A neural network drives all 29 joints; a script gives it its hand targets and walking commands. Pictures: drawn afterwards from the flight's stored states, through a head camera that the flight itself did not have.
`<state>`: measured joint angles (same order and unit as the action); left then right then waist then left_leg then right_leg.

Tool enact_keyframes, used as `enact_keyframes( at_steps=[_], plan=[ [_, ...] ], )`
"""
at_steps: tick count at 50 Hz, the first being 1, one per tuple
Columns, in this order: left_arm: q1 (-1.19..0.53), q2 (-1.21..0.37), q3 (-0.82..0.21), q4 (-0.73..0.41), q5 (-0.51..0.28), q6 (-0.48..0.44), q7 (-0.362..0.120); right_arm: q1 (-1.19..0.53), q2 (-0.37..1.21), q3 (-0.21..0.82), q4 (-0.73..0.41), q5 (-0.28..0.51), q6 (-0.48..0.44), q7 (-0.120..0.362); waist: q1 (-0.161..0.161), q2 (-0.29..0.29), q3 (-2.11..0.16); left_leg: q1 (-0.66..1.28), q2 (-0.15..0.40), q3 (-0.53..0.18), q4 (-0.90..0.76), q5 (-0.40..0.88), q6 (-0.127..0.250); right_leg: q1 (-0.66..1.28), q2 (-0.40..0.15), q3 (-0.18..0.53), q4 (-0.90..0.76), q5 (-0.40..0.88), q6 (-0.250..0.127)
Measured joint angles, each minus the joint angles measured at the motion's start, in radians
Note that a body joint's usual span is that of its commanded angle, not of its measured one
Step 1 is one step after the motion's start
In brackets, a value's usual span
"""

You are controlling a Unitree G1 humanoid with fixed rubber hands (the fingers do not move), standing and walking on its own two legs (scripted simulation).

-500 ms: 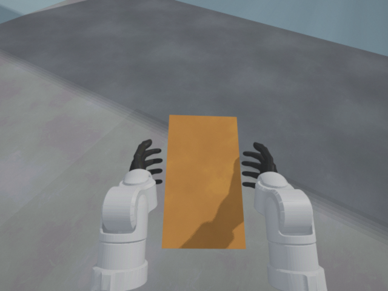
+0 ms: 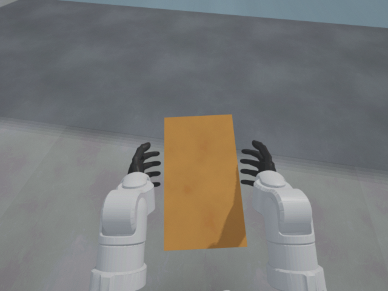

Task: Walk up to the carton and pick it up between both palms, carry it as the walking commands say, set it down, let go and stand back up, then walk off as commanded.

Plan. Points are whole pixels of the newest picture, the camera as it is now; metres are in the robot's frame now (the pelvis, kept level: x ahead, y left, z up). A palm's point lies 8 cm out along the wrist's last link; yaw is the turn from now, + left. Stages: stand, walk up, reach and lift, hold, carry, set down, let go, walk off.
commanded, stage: carry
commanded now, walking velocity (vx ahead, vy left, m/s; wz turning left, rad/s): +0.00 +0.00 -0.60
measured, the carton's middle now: (201, 183) +0.35 -0.01 -0.01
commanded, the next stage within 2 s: none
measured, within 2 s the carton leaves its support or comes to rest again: neither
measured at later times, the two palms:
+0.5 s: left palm (218, 210) +0.24 -0.03 +0.09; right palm (366, 257) +0.16 -0.25 +0.08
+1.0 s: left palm (239, 261) +0.16 -0.05 +0.09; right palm out of the picture +0.04 -0.26 +0.10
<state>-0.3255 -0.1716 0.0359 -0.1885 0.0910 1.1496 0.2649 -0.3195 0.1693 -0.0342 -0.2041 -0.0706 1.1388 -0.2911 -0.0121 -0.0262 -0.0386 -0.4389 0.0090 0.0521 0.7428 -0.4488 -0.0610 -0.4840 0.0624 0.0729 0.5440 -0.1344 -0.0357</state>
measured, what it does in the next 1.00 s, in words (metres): walks backwards, turning right: left foot, then right foot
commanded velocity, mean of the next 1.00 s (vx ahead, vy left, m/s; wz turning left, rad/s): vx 0.00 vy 0.00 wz -0.60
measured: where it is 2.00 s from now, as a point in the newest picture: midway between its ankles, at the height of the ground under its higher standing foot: outside the picture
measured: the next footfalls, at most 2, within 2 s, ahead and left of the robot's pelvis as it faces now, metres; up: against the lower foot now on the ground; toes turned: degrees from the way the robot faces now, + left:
left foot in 0.04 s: +0.04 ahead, +0.12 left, +0.00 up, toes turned +4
right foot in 0.44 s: -0.08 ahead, -0.16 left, +0.00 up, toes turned -23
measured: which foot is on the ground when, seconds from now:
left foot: up 0.00-0.02, down 0.04-0.44, up 0.46-0.86, down 0.88-1.00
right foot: down 0.00-0.06, up 0.08-0.42, down 0.44-0.90, up 0.92-1.00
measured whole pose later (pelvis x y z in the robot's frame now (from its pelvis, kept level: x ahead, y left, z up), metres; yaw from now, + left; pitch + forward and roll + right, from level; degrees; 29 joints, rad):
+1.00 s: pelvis -0.15 +0.00 +0.01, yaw -35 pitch +2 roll -1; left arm -0.27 -0.16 0.02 -0.24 0.07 1.19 0.28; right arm -0.29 0.16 -0.01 -0.17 -0.08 1.14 -0.26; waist 0.04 -0.02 -0.04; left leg -0.33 0.08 0.16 0.58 -0.28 0.03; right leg -0.58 0.05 -0.01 1.00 -0.42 0.04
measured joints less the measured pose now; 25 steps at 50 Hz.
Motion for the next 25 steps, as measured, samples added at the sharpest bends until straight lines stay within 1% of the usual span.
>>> enact_keyframes(
  at_steps=[1, 2, 3, 4, 5, 6, 8, 9, 11, 13, 15, 19, 20, 22, 23, 24, 25],
  plan=[
    [0.002, 0.0, -0.003, -0.006, -0.003, 0.005, 0.002, -0.001, 0.0, 0.0, 0.001, -0.003, 0.0, 0.001, 0.006, -0.006, -0.005, 0.041, -0.002, 0.014, -0.077, 0.02, 0.004, -0.005, 0.004, 0.008, -0.003, 0.009, 0.005],
    [0.002, 0.001, -0.003, -0.011, -0.005, 0.009, 0.004, -0.001, 0.001, 0.0, 0.005, -0.006, -0.002, 0.001, 0.011, -0.017, -0.006, 0.073, -0.004, 0.032, -0.148, 0.078, 0.026, -0.009, 0.005, 0.017, -0.002, 0.015, 0.012],
    [0.004, 0.002, -0.003, -0.015, -0.006, 0.013, 0.006, -0.002, 0.001, 0.003, 0.013, -0.009, -0.005, 0.004, 0.015, -0.035, -0.004, 0.088, -0.005, 0.052, -0.181, 0.156, 0.05, -0.01, -0.001, 0.026, 0.003, 0.015, 0.025],
    [0.011, 0.004, -0.003, -0.021, -0.008, 0.017, 0.008, -0.002, 0.001, 0.006, 0.023, -0.013, -0.005, 0.007, 0.02, -0.034, -0.003, 0.089, 0.004, 0.063, -0.18, 0.183, 0.07, -0.026, 0.002, 0.016, 0.054, -0.063, 0.042],
    [0.019, 0.006, -0.003, -0.025, -0.01, 0.023, 0.01, -0.002, 0.001, 0.01, 0.031, -0.016, -0.003, 0.011, 0.028, -0.022, -0.002, 0.089, 0.023, 0.071, -0.171, 0.183, 0.081, -0.055, 0.004, -0.015, 0.158, -0.162, 0.056],
    [0.023, 0.007, -0.003, -0.026, -0.013, 0.03, 0.011, -0.001, 0.001, 0.013, 0.037, -0.018, 0.001, 0.014, 0.036, -0.01, 0.0, 0.095, 0.041, 0.08, -0.169, 0.178, 0.087, -0.083, -0.001, -0.046, 0.279, -0.23, 0.064],
    [0.019, 0.006, -0.004, -0.019, -0.021, 0.045, 0.014, 0.007, -0.002, 0.009, 0.044, -0.022, 0.009, 0.019, 0.052, 0.002, 0.002, 0.11, 0.07, 0.097, -0.183, 0.177, 0.086, -0.117, -0.026, -0.081, 0.48, -0.274, 0.073],
    [0.015, 0.005, -0.006, -0.014, -0.023, 0.05, 0.017, 0.011, -0.003, 0.004, 0.041, -0.022, 0.013, 0.022, 0.059, 0.007, 0.002, 0.114, 0.084, 0.105, -0.19, 0.182, 0.083, -0.12, -0.039, -0.088, 0.538, -0.275, 0.078],
    [0.004, 0.002, -0.011, -0.01, -0.027, 0.052, 0.022, 0.015, -0.004, -0.005, 0.029, -0.023, 0.018, 0.025, 0.068, 0.019, 0.004, 0.116, 0.115, 0.119, -0.195, 0.191, 0.076, -0.104, -0.062, -0.094, 0.574, -0.274, 0.091],
    [-0.008, -0.002, -0.011, -0.009, -0.026, 0.05, 0.028, 0.01, -0.002, -0.011, 0.018, -0.025, 0.02, 0.025, 0.072, 0.03, 0.005, 0.109, 0.147, 0.135, -0.19, 0.195, 0.068, -0.072, -0.076, -0.097, 0.544, -0.281, 0.1],
    [-0.021, -0.006, -0.009, -0.007, -0.023, 0.046, 0.033, 0.0, 0.0, -0.017, 0.013, -0.028, 0.02, 0.023, 0.071, 0.038, 0.002, 0.095, 0.179, 0.153, -0.179, 0.197, 0.058, -0.033, -0.084, -0.107, 0.479, -0.288, 0.104],
    [-0.037, -0.011, 0.002, 0.002, -0.02, 0.042, 0.038, -0.022, 0.007, -0.029, 0.019, -0.032, 0.025, 0.016, 0.058, 0.05, -0.013, 0.058, 0.236, 0.187, -0.142, 0.197, 0.029, 0.068, -0.08, -0.146, 0.271, -0.291, 0.091],
    [-0.04, -0.012, 0.005, 0.007, -0.019, 0.041, 0.038, -0.027, 0.009, -0.031, 0.024, -0.032, 0.026, 0.014, 0.055, 0.054, -0.018, 0.047, 0.25, 0.195, -0.125, 0.194, 0.02, 0.104, -0.076, -0.16, 0.187, -0.269, 0.084],
    [-0.049, -0.016, 0.011, 0.023, -0.013, 0.04, 0.037, -0.036, 0.012, -0.038, 0.036, -0.034, 0.028, 0.012, 0.049, 0.06, -0.027, 0.016, 0.28, 0.208, -0.068, 0.175, -0.003, 0.177, -0.067, -0.186, 0.003, -0.161, 0.066],
    [-0.052, -0.018, 0.006, 0.043, -0.008, 0.031, 0.034, -0.034, 0.01, -0.047, 0.042, -0.034, 0.021, 0.011, 0.045, 0.081, -0.024, -0.012, 0.289, 0.178, -0.015, 0.12, -0.023, 0.163, -0.049, -0.186, 0.01, -0.149, 0.045],
    [-0.054, -0.019, 0.001, 0.063, -0.008, 0.025, 0.03, -0.026, 0.008, -0.054, 0.042, -0.032, 0.017, 0.009, 0.038, 0.086, -0.017, -0.044, 0.271, 0.138, 0.061, 0.027, -0.039, 0.143, -0.044, -0.179, 0.036, -0.157, 0.028],
    [-0.056, -0.019, -0.002, 0.078, -0.009, 0.022, 0.025, -0.019, 0.006, -0.058, 0.042, -0.028, 0.016, 0.005, 0.028, 0.083, -0.007, -0.075, 0.242, 0.101, 0.146, -0.043, -0.046, 0.129, -0.045, -0.169, 0.056, -0.165, 0.015]
  ],
)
